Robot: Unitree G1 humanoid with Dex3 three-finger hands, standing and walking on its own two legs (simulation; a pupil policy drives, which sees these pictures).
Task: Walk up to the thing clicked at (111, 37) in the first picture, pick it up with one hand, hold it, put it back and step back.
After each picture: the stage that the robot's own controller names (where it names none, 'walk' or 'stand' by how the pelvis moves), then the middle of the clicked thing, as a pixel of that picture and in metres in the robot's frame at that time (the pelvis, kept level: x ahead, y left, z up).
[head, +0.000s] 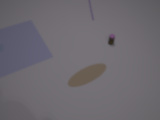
stand; (111, 39) +1.39 -0.34 -0.72
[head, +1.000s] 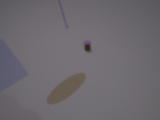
walk; (87, 46) +1.30 +0.06 -0.70
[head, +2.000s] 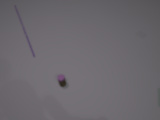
walk; (61, 80) +0.81 +0.26 -0.71
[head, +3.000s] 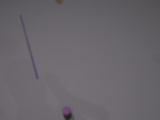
walk; (67, 113) +0.52 +0.18 -0.72
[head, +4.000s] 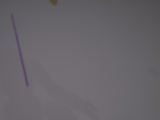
stand; out of the picture +0.41 +0.14 -0.71
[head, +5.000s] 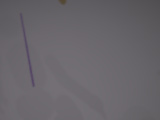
stand; out of the picture +0.38 +0.14 -0.72
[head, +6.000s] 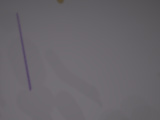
stand; out of the picture +0.32 +0.15 -0.71
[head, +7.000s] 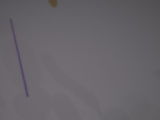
stand; out of the picture +0.30 +0.16 -0.72
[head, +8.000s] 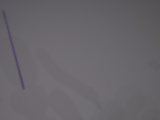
stand; out of the picture +0.32 +0.17 -0.72
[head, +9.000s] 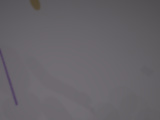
stand; out of the picture +0.27 +0.18 -0.72
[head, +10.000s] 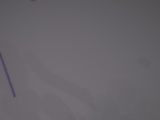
stand; out of the picture +0.29 +0.19 -0.72
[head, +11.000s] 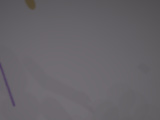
stand; out of the picture +0.26 +0.19 -0.72
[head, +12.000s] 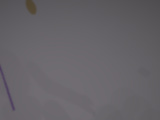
stand; out of the picture +0.25 +0.20 -0.72
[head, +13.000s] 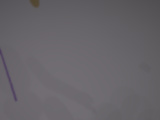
stand; out of the picture +0.29 +0.20 -0.72
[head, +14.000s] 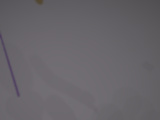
stand; out of the picture +0.31 +0.19 -0.72
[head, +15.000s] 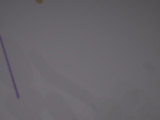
stand; out of the picture +0.28 +0.19 -0.72
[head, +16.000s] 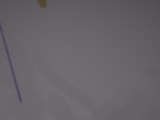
stand; out of the picture +0.27 +0.18 -0.72
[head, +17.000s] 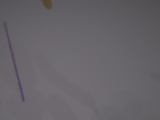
stand; out of the picture +0.28 +0.16 -0.72
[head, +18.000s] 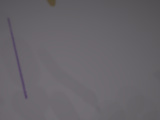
stand; out of the picture +0.27 +0.15 -0.72
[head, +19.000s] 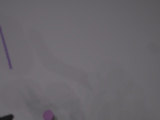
go down; (48, 116) +0.32 +0.17 -0.63
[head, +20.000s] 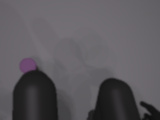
go down; (29, 68) +0.36 +0.24 -0.31
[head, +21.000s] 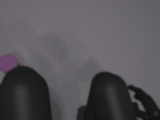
close in; (10, 66) +0.35 +0.26 -0.27
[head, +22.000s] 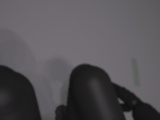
close in; out of the picture +0.32 +0.28 -0.21
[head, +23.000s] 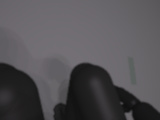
lift; out of the picture +0.30 +0.28 -0.21
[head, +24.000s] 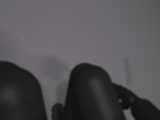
lift; out of the picture +0.26 +0.28 -0.21
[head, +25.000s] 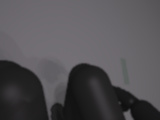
lift; out of the picture +0.26 +0.28 -0.21
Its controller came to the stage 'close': yes
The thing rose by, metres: 0.00
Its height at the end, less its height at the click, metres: +0.00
